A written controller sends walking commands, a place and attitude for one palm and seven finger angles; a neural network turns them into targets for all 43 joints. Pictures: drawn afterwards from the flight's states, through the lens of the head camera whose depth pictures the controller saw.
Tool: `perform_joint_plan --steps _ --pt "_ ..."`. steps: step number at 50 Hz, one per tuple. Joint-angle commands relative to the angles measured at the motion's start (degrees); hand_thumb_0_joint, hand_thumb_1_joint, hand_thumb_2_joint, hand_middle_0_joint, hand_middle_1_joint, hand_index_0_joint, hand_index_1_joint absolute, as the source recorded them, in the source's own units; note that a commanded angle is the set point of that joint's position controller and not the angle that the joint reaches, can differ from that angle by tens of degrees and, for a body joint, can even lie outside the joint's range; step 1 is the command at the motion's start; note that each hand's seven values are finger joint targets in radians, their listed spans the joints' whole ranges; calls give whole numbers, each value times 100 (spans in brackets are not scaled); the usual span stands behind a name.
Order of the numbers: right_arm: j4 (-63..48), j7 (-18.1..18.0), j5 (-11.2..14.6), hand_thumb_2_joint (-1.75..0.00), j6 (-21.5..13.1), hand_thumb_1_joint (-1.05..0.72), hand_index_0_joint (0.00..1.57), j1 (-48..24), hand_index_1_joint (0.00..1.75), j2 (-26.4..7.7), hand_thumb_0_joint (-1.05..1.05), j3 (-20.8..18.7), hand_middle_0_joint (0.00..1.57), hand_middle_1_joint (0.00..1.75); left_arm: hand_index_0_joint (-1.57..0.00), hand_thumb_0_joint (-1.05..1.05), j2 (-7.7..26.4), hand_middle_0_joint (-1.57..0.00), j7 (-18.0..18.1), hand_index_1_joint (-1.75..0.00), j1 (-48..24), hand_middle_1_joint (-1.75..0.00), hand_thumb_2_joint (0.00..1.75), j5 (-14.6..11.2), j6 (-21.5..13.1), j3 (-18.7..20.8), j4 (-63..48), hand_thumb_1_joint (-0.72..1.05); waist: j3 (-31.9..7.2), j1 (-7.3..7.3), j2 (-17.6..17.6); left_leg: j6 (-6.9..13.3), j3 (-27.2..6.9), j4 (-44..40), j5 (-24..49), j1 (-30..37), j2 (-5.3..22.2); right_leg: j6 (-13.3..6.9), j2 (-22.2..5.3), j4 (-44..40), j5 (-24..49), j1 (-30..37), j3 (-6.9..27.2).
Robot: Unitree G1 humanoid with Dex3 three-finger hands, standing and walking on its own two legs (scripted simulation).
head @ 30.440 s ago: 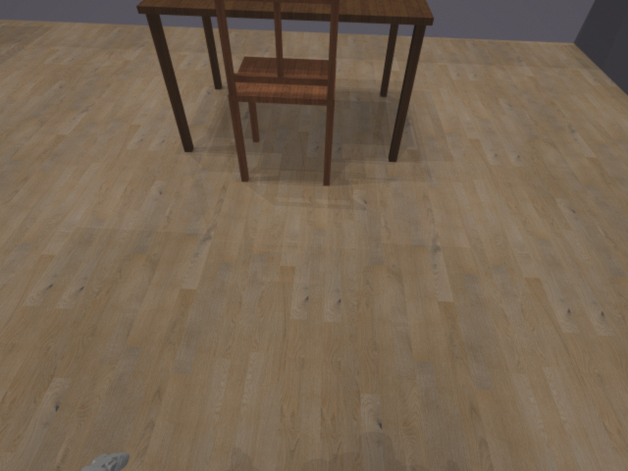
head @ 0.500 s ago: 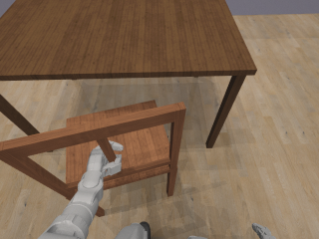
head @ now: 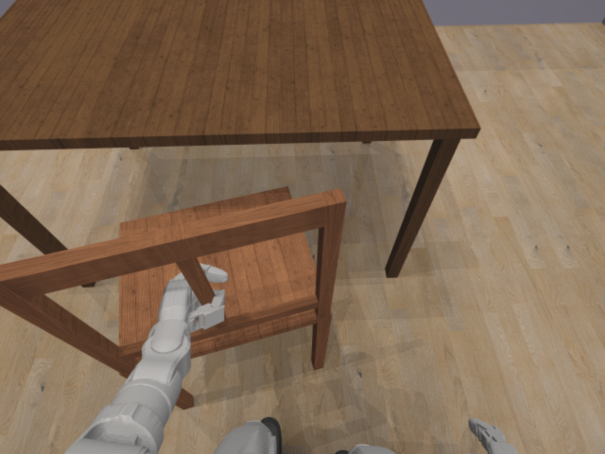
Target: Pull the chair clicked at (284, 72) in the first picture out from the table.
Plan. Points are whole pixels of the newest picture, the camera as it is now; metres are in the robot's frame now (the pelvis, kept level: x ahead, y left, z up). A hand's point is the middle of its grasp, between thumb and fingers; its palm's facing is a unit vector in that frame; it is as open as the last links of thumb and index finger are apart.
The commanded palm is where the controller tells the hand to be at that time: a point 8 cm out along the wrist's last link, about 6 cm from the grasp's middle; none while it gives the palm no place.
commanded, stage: step backward, pulling the chair out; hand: left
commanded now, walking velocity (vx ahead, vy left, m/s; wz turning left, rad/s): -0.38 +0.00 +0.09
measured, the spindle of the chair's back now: (205, 295) +0.35 +0.17 -0.08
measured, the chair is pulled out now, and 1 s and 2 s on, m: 0.14 0.14 0.20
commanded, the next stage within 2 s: none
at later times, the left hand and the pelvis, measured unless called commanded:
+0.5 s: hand (216, 308) +0.32 +0.15 -0.07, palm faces +0.04 -0.98 -0.17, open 5.3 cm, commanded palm +0.31 +0.20 -0.06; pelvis +0.00 +0.01 +0.00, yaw +0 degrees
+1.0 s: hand (216, 307) +0.32 +0.15 -0.07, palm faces +0.04 -0.98 -0.18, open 5.4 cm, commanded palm +0.32 +0.20 -0.06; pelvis +0.01 +0.01 +0.00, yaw +2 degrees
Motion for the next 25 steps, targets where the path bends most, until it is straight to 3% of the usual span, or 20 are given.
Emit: perform_joint_plan --steps 1,9,11,14,16,20,25 --pt "-609 -78 2 -90 -227 -90 20 -100 30 -806 0 -271 20 30 -50 0 1025 -50 63 -145 -1796 -145 90 272 -318 67 -1157 90 -2099 -32 -29 95 -670 -257 -304 1701 509 137 -869 -931 -313 -172 822" --pt "-542 -115 14 -90 -213 -90 20 -72 30 -857 0 -275 20 30 -50 0 1037 -50 70 -145 -1893 -145 90 272 -297 78 -1095 90 -2131 -26 20 193 -815 -406 160 1781 626 230 -663 -700 -14 -137 635" --pt "-551 -108 32 -90 -208 -90 20 -74 30 -834 0 -264 20 30 -50 0 923 -50 50 -145 -1943 -145 90 264 -303 -19 -1138 90 -2202 -25 30 182 -774 -385 113 1790 606 211 -680 -688 -18 -116 641" --pt "-542 -110 28 -90 -206 -90 20 -61 30 -863 0 -283 20 30 -50 0 1010 -50 57 -145 -1859 -145 90 266 -286 39 -1075 90 -2148 -17 146 167 -786 -401 -51 1713 584 184 -711 -737 -177 -121 678" --pt "-578 -101 27 -90 -201 -90 20 -100 30 -813 0 -270 20 30 -50 0 962 -50 44 -145 -1876 -145 90 258 -292 9 -1108 90 -2128 -17 -15 158 -738 -365 -249 1706 546 181 -758 -842 -345 -140 739" --pt "-632 -98 16 -90 -203 -90 20 -105 30 -816 0 -260 20 30 -50 0 1009 -50 42 -145 -1841 -145 90 261 -290 27 -1115 90 -1990 -18 -20 108 -696 -364 -489 1678 486 138 -834 -975 -574 -230 778" --pt "-658 -99 5 -90 -224 -90 20 -119 30 -848 0 -254 20 30 -50 0 885 -50 20 -145 -1839 -145 90 258 -305 -23 -1204 90 -2154 3 262 210 -972 -661 -225 1780 707 162 -570 -564 -419 -140 528"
